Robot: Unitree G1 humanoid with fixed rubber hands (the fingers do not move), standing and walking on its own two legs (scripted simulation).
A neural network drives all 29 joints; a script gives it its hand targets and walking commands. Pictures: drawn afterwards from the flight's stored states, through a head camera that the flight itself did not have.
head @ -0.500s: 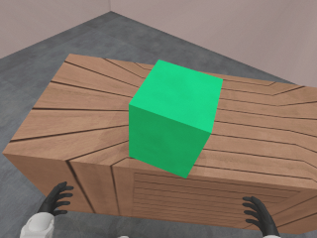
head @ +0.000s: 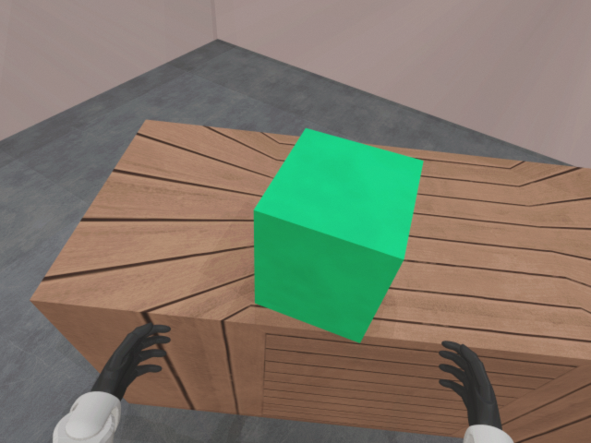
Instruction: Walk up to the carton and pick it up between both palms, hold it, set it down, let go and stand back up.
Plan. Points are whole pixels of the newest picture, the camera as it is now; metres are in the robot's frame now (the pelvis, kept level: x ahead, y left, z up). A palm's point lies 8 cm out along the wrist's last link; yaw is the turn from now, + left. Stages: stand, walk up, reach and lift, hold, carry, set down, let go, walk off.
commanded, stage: reach and lift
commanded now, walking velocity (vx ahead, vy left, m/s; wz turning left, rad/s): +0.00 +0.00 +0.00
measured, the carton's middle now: (333, 237) +0.45 -0.04 +0.00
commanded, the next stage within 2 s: none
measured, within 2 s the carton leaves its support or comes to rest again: neither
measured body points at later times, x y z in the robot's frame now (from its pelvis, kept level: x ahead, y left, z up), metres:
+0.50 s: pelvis +0.02 +0.00 +0.00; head +0.04 +0.03 +0.45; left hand +0.26 +0.23 +0.00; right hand +0.22 -0.18 +0.01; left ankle +0.06 +0.10 -0.73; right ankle +0.03 -0.14 -0.73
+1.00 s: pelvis +0.04 -0.01 +0.00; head +0.06 +0.03 +0.45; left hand +0.30 +0.23 +0.04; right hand +0.26 -0.19 +0.04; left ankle +0.06 +0.10 -0.73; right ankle +0.03 -0.14 -0.73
